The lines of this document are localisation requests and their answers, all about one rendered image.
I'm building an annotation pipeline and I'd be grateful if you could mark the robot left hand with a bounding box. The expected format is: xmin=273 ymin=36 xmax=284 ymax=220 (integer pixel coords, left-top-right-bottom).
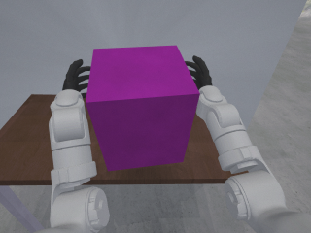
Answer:
xmin=62 ymin=59 xmax=91 ymax=99

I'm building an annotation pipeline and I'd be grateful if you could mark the robot left upper arm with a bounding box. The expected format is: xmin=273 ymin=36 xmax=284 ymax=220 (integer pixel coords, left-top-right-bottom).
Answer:
xmin=33 ymin=186 xmax=110 ymax=233

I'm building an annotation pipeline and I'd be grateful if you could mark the robot left forearm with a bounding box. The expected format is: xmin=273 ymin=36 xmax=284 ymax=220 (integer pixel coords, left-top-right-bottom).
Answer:
xmin=49 ymin=89 xmax=97 ymax=228

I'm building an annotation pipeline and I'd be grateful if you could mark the robot right hand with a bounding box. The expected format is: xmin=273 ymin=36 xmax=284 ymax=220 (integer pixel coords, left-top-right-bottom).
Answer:
xmin=185 ymin=55 xmax=212 ymax=90

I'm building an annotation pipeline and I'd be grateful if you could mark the carton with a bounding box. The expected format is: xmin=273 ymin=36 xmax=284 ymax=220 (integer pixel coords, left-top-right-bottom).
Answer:
xmin=86 ymin=45 xmax=200 ymax=172

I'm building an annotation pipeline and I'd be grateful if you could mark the robot right upper arm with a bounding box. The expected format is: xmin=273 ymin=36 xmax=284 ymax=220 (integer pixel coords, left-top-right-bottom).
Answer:
xmin=224 ymin=169 xmax=311 ymax=233

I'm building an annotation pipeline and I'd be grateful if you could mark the robot right forearm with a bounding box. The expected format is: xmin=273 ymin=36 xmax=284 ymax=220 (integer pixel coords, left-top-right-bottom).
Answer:
xmin=196 ymin=85 xmax=286 ymax=205

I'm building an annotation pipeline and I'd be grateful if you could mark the table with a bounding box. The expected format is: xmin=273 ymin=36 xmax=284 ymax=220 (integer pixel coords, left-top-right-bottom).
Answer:
xmin=0 ymin=94 xmax=249 ymax=233

